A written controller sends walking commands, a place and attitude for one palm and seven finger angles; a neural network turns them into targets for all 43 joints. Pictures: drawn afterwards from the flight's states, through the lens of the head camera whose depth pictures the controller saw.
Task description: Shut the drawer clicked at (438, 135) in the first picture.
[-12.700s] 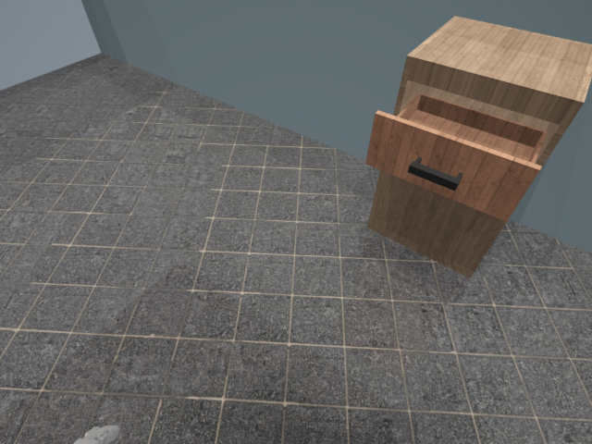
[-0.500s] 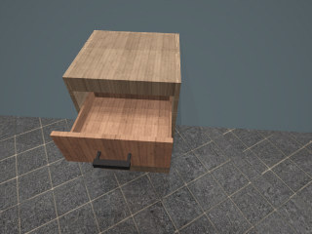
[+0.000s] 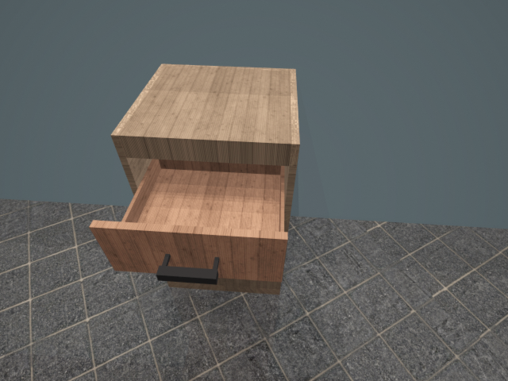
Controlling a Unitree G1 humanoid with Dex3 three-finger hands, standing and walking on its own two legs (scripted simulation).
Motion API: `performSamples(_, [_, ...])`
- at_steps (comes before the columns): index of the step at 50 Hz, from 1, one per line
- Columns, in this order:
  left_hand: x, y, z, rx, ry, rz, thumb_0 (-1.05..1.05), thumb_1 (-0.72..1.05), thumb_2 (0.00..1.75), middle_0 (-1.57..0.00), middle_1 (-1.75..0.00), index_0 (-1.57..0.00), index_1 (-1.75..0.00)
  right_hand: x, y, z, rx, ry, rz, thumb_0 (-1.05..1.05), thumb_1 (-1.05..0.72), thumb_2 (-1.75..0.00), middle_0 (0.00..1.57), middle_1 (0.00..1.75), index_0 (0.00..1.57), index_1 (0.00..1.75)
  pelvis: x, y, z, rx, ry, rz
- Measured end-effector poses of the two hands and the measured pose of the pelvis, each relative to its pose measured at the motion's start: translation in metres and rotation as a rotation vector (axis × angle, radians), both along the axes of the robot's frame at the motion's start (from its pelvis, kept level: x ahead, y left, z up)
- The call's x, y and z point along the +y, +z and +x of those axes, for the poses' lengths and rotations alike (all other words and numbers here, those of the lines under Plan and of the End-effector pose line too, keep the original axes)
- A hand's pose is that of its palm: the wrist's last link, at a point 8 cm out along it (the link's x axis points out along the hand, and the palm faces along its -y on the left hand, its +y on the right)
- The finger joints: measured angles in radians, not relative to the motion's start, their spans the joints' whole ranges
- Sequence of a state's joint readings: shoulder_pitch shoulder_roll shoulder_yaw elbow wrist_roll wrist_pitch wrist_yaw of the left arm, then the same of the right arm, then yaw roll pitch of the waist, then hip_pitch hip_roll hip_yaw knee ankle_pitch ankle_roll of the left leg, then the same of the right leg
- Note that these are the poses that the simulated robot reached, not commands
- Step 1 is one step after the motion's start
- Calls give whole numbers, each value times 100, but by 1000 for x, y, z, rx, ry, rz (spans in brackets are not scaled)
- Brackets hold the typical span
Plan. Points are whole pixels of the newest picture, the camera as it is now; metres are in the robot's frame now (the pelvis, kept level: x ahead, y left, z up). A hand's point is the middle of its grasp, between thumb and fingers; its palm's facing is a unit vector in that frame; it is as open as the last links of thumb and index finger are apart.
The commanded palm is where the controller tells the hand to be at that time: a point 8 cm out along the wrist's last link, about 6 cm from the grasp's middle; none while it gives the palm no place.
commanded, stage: come to a stop and stand still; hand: left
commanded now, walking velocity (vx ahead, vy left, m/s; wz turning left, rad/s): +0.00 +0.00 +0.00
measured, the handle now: (189, 267) +0.39 +0.17 -0.14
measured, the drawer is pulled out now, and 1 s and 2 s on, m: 0.24 0.24 0.24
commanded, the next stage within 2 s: look again from close up in 0.56 s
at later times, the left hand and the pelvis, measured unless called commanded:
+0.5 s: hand out of the picture -0.03 +0.15 -0.17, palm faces +0.03 -0.99 -0.17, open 7.4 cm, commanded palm none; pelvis -0.01 +0.00 +0.01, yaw +0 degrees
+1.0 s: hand out of the picture -0.03 +0.14 -0.17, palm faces +0.04 -0.99 -0.17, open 7.4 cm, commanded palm none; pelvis -0.01 -0.01 +0.01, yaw +0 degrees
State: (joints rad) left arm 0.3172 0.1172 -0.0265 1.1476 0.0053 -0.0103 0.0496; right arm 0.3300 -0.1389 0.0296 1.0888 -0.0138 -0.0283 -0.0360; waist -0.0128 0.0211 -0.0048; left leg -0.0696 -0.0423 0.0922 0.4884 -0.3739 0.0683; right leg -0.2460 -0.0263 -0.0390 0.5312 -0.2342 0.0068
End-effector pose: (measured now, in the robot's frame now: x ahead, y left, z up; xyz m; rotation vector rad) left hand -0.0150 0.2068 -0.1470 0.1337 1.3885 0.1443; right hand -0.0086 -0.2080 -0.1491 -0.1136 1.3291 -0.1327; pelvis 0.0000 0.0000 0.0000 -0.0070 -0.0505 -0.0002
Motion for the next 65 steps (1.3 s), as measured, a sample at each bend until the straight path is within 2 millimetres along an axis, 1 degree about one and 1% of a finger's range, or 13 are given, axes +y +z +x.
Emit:
performSamples(4, [6,3,1,-13,2,9,1,92,90,-20,-30,-20,-30,2,1,-5,5,3,3,0,-91,-90,20,30,20,30,2,1,-4,-3,-1,3])
performSamples(10, [8,6,-5,-9,5,11,1,92,90,-20,-30,-20,-30,5,2,-25,52,-4,10,0,-91,-90,20,30,20,30,4,3,-9,-3,-1,6])
performSamples(18, [4,6,-16,15,12,-2,1,92,90,-20,-30,-20,-30,6,5,-53,123,-20,13,0,-91,-90,20,30,20,30,4,5,-13,-2,0,8])
performSamples(24, [-2,6,-22,32,15,-13,1,91,90,-20,-30,-20,-30,7,6,-62,149,-27,19,0,-91,-90,20,30,20,30,3,6,-14,2,0,10])
performSamples(30, [-8,6,-25,43,19,-21,1,91,90,-20,-30,-20,-30,9,6,-60,150,-28,26,0,-91,-90,20,30,20,30,1,6,-13,5,-1,10])
performSamples(39, [-14,7,-24,43,23,-18,1,91,90,-20,-30,-20,-30,9,4,-49,128,-23,37,0,-91,-90,20,30,20,30,-3,7,-10,6,-1,11])
performSamples(47, [-18,8,-22,40,23,-14,1,92,90,-20,-30,-20,-30,4,4,-42,115,-20,39,0,-91,-90,20,30,20,30,-9,7,-9,5,-2,12])
performSamples(53, [-21,9,-21,39,23,-11,1,92,90,-20,-30,-20,-30,0,4,-43,121,-19,38,0,-91,-90,20,30,20,30,-13,7,-8,6,-2,13])
performSamples(63, [-27,9,-23,41,18,-5,1,92,90,-20,-30,-20,-30,-7,4,-51,149,-21,41,0,-91,-90,20,30,20,30,-20,7,-11,14,1,12])
performSamples(64, [-23,13,-18,21,45,5,2,93,90,-21,-30,-20,-30,-10,6,-47,117,-23,35,0,-91,-90,20,30,20,30,-21,6,-12,16,0,13])
performSamples(65, [-15,21,-9,-38,66,35,5,96,90,-21,-30,-20,-30,-14,8,-39,49,-22,19,0,-91,-90,20,30,20,30,-22,5,-13,17,-4,17])
